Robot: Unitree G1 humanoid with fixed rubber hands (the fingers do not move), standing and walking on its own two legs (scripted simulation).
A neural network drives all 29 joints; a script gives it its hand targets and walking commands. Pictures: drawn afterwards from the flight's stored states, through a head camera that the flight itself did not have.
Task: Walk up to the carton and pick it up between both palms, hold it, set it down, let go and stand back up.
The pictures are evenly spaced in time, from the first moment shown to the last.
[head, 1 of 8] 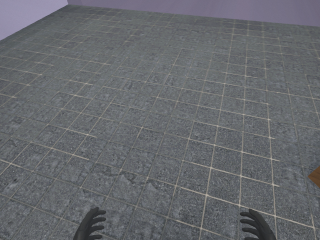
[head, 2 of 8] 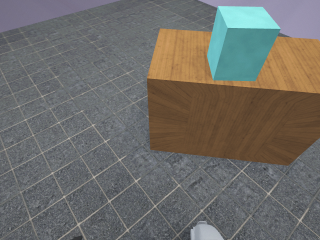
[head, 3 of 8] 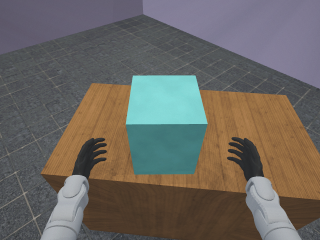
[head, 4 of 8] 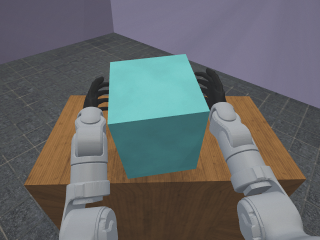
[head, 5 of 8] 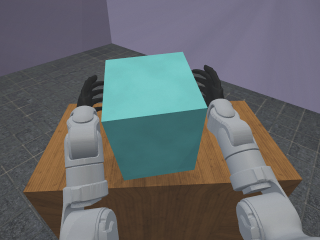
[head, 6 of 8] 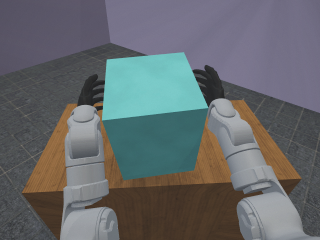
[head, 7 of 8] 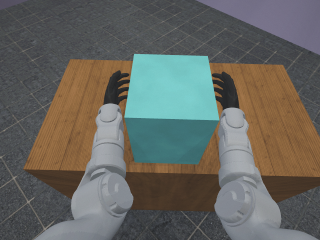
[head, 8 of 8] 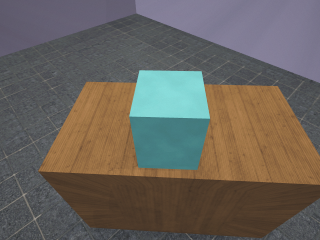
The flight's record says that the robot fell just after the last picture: no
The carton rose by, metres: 0.16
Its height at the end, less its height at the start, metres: +0.00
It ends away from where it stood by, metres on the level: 0.04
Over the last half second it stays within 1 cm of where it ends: yes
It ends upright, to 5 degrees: yes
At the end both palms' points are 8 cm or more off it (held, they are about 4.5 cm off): yes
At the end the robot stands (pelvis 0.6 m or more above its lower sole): yes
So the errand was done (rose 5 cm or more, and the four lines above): yes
